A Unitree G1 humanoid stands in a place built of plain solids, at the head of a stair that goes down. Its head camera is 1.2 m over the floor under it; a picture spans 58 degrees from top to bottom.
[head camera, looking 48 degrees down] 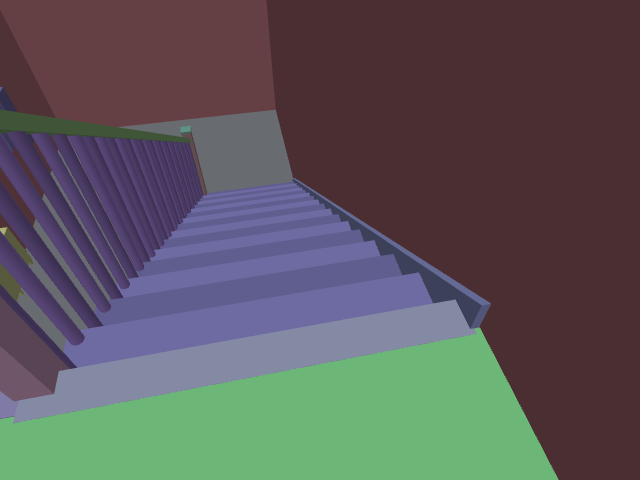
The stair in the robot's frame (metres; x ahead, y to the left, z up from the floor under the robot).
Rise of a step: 0.18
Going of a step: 0.26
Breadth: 1.33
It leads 12 degrees to the left of straight ahead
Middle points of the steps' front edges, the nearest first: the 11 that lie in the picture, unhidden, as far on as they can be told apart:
0.69 0.16 0.00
0.93 0.26 -0.18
1.18 0.31 -0.36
1.43 0.36 -0.54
1.68 0.41 -0.72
1.93 0.46 -0.90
2.18 0.51 -1.09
2.44 0.57 -1.27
2.69 0.62 -1.45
2.94 0.67 -1.63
3.19 0.72 -1.81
